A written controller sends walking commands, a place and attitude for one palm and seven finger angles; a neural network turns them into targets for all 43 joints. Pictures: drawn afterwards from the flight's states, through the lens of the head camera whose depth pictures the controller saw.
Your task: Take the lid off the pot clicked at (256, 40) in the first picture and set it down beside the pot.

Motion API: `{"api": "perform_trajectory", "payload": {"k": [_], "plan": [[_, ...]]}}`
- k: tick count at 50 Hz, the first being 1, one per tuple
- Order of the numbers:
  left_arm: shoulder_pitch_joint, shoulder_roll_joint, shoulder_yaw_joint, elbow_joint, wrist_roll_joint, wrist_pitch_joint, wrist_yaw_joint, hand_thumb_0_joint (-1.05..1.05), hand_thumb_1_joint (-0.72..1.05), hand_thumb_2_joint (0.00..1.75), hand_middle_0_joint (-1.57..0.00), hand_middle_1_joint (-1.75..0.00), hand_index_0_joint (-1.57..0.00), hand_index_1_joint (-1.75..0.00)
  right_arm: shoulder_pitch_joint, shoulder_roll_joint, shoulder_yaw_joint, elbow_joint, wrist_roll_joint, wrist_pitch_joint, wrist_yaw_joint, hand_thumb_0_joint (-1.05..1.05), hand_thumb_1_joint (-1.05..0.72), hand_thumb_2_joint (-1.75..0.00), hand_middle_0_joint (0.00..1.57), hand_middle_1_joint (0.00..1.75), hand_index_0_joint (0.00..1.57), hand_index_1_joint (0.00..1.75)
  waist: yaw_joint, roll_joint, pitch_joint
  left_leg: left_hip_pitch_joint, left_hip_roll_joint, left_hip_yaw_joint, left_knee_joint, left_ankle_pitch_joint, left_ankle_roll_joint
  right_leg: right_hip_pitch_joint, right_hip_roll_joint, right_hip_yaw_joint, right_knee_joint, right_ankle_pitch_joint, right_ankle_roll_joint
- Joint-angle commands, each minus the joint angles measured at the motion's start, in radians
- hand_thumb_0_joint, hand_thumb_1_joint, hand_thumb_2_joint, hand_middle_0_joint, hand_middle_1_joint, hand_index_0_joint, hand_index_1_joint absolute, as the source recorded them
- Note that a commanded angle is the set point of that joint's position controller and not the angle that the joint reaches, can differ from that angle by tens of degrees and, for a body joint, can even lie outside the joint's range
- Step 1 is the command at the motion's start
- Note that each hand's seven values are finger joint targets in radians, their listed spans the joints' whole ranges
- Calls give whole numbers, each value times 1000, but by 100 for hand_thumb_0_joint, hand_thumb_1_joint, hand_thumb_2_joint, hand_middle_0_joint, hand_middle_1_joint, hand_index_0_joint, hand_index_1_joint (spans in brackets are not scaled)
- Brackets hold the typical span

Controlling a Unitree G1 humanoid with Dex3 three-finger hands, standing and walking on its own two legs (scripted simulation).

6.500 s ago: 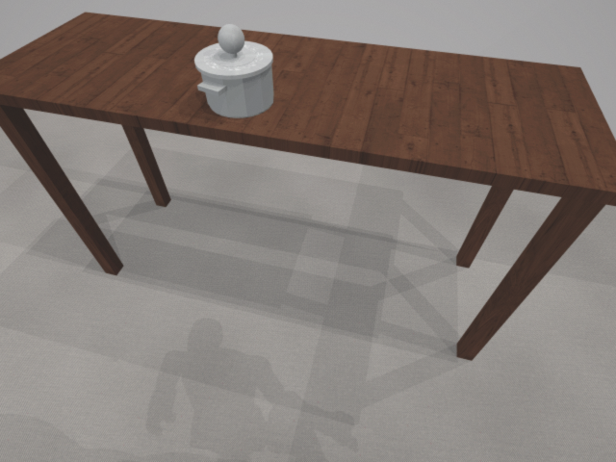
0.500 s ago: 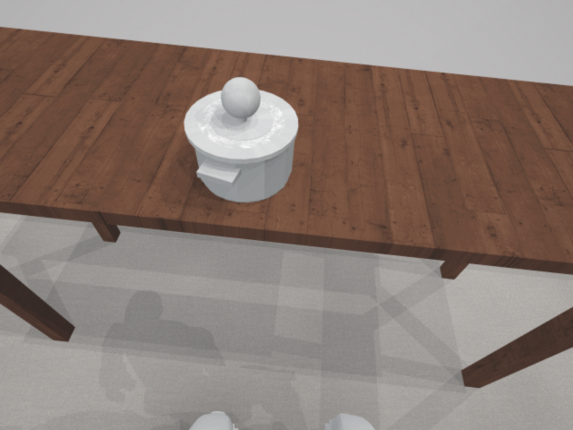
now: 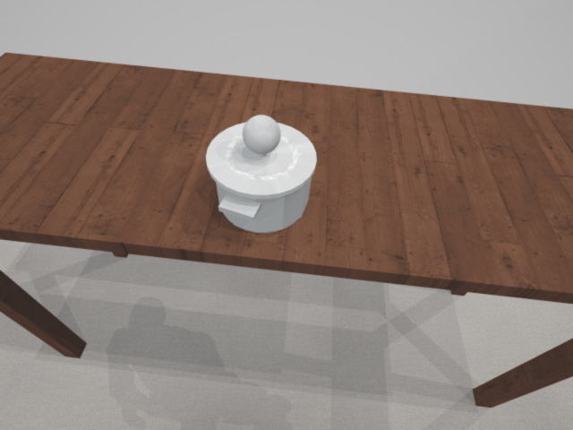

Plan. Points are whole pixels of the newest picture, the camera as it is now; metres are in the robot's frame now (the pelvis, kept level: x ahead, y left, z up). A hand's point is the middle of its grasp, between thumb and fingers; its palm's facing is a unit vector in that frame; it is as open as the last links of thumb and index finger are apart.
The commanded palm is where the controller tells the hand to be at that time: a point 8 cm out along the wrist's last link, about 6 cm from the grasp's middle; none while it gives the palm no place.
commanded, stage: come to a stop and stand still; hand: left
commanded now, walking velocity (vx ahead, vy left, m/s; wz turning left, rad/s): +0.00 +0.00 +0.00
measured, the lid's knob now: (261, 134) +0.46 +0.08 +0.17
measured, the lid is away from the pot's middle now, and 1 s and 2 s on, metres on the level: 0.00 0.00 0.00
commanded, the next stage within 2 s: look again from close up in 0.40 s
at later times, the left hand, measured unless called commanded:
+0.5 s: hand out of the picture +0.01 +0.19 -0.18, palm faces +0.06 -0.98 -0.16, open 7.4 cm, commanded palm none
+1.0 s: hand out of the picture -0.01 +0.22 -0.17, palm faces +0.02 -0.97 -0.26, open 7.4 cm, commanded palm none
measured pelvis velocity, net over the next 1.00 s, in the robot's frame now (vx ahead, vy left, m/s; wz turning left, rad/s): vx -0.03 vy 0.03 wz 0.00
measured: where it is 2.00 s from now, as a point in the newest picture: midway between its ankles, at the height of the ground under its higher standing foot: outside the picture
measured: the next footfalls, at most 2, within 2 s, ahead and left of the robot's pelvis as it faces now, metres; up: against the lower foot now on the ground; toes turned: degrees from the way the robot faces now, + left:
none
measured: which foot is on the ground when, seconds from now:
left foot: down 0.00-1.00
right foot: down 0.00-1.00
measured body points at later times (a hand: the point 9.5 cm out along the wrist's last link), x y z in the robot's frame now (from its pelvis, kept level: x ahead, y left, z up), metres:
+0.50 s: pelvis +0.00 +0.02 +0.00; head +0.01 +0.03 +0.45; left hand +0.01 +0.24 -0.16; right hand +0.02 -0.21 -0.15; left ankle +0.00 +0.12 -0.74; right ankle -0.01 -0.11 -0.74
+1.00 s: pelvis -0.03 +0.03 +0.00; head -0.03 +0.01 +0.45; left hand -0.01 +0.27 -0.15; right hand +0.02 -0.20 -0.17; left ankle +0.00 +0.12 -0.74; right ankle -0.01 -0.11 -0.74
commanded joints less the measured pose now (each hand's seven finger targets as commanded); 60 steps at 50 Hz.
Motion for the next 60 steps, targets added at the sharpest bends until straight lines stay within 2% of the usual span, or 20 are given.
{"api": "perform_trajectory", "payload": {"k": [1, 5, 6, 11, 13, 15, 18, 24, 25, 26, 27, 29, 32, 36, 40, 48, 51, 54, 57, 60], "plan": [[58, 86, 13, -21, 3, -16, 10, 0, 90, 90, -20, -30, -20, -30, 27, -102, -14, -37, 2, -19, -6, 0, -90, -90, 20, 30, 20, 30, -1, 44, -42, 29, 83, -84, -84, 145, 30, -7, -101, 87, -83, 154, -11], [61, 88, 12, -9, 3, -21, 11, 0, 90, 90, -20, -30, -20, -30, 38, -99, -14, -26, 4, -23, -6, 0, -90, -90, 20, 30, 20, 30, -1, 17, -62, 51, 87, -79, -78, 208, 32, 12, -105, 81, -76, 215, -9], [61, 80, 11, -6, 3, -20, 12, 0, 90, 90, -20, -30, -20, -30, 36, -102, -13, -24, 4, -23, -7, 0, -90, -90, 20, 30, 20, 30, -3, 34, -58, 50, 84, -79, -76, 208, 32, 7, -109, 84, -77, 216, -8], [64, 78, 9, 6, 5, -16, 14, 0, 90, 90, -20, -30, -20, -30, 35, -102, -10, -17, 4, -20, -5, 0, -90, -90, 20, 30, 20, 30, -2, 34, -16, 30, 80, -88, -94, 155, 33, -13, -107, 82, -89, 158, -6], [68, 78, 8, 9, 5, -18, 14, 0, 90, 90, -20, -30, -20, -30, 42, -99, -8, -15, 3, -21, -5, 0, -90, -90, 20, 30, 20, 30, -4, 40, -23, 38, 77, -89, -93, 156, 33, -15, -110, 85, -91, 161, -7], [68, 85, 9, 9, 5, -19, 14, 0, 90, 90, -20, -30, -20, -30, 48, -99, -9, -14, 4, -21, -4, 0, -90, -90, 20, 30, 20, 30, -1, 14, -27, 34, 79, -88, -93, 162, 36, -2, -108, 78, -92, 168, -5], [73, 77, 8, 13, 6, -20, 15, 0, 90, 90, -20, -30, -20, -30, 51, -99, -8, -10, 3, -22, -4, 0, -90, -90, 20, 30, 20, 30, -4, 41, -30, 44, 77, -87, -94, 160, 35, -14, -115, 82, -92, 166, -6], [80, 76, 7, 21, 7, -19, 16, 0, 90, 90, -20, -30, -20, -30, 67, -95, -6, -5, 4, -22, -4, 0, -90, -90, 20, 30, 20, 30, -6, 31, -13, 33, 74, -94, -100, 144, 37, -19, -113, 76, -96, 147, -4], [76, 146, -22, -53, 15, -43, 38, 0, 90, 90, -20, -30, -20, -30, 95, -100, -6, -88, -22, -35, 2, 0, -90, -90, 20, 30, 20, 30, -30, 85, 20, 72, 7, -85, -112, 309, 60, -57, -38, 68, 7, 210, -47], [104, 102, -18, -43, 7, -29, 38, 0, 90, 90, -20, -30, -20, -30, 45, -136, -28, -89, -9, -45, 4, 0, -90, -90, 20, 30, 20, 30, -3, 156, -45, 82, 90, -100, -56, 376, 40, -45, -73, 34, -7, 116, -26], [127, 94, -20, -37, 3, -34, 38, 0, 90, 90, -20, -30, -20, -30, 35, -119, -24, -100, 0, -43, 6, 0, -90, -90, 20, 30, 20, 30, -1, 177, -107, 102, 84, -104, -41, 412, 46, -1, -79, 40, -32, 157, -29], [120, 93, -18, -35, 0, -40, 42, 0, 90, 90, -20, -30, -20, -30, 19, -110, -22, -108, 1, -35, 7, 0, -90, -90, 20, 30, 20, 30, -5, 113, -77, 84, 58, -92, -11, 361, 42, -2, -97, 66, -51, 227, -33], [100, 92, -14, -43, 1, -37, 40, 0, 90, 90, -20, -30, -20, -30, 12, -123, -24, -115, 0, -23, 11, 0, -90, -90, 20, 30, 20, 30, -12, 53, -21, 50, 53, -95, -29, 234, 39, -38, -103, 78, -62, 186, -29], [82, 105, -12, -48, 4, -34, 38, 0, 90, 90, -20, -30, -20, -30, -2, -136, -22, -114, -3, -12, 19, 0, -90, -90, 20, 30, 20, 30, -18, 43, 13, 21, 44, -99, -63, 80, 35, -80, -107, 96, -74, 79, -31], [71, 121, -8, -57, 8, -31, 36, 0, 90, 90, -20, -30, -20, -30, -3, -139, -21, -114, -5, -7, 25, 0, -90, -90, 20, 30, 20, 30, -21, 1, 13, 7, 41, -106, -79, -8, 36, -107, -111, 107, -82, -12, -30], [67, 130, -10, -63, 11, -31, 34, 0, 90, 90, -20, -30, -20, -30, 3, -138, -18, -102, -5, -9, 29, 0, -90, -90, 20, 30, 20, 30, -22, -1, 11, -15, 33, -102, -66, -38, 35, -151, -124, 132, -83, -67, -30], [73, 127, -9, -59, 12, -26, 33, 0, 90, 90, -20, -30, -20, -30, 3, -139, -19, -98, -5, -10, 28, 0, -90, -90, 20, 30, 20, 30, -14, 30, 1, -23, 46, -120, -87, -65, 41, -146, -115, 111, -65, -64, -23], [83, 126, -11, -51, 13, -28, 33, 0, 90, 90, -20, -30, -20, -30, 11, -127, -19, -87, -3, -11, 30, 0, -90, -90, 20, 30, 20, 30, -14, 4, 18, -40, 37, -109, -78, -64, 37, -156, -122, 130, -80, -80, -26], [86, 121, -9, -49, 13, -25, 32, 0, 90, 90, -20, -30, -20, -30, 23, -125, -20, -81, -5, -13, 27, 0, -90, -90, 20, 30, 20, 30, -13, 40, -3, -42, 49, -121, -92, -79, 42, -147, -115, 113, -62, -71, -23], [94, 120, -9, -40, 14, -23, 31, 0, 90, 90, -20, -30, -20, -30, 35, -114, -21, -75, -2, -14, 26, 0, -90, -90, 20, 30, 20, 30, -9, 24, -4, -48, 58, -131, -109, -90, 45, -140, -111, 100, -56, -63, -20]]}}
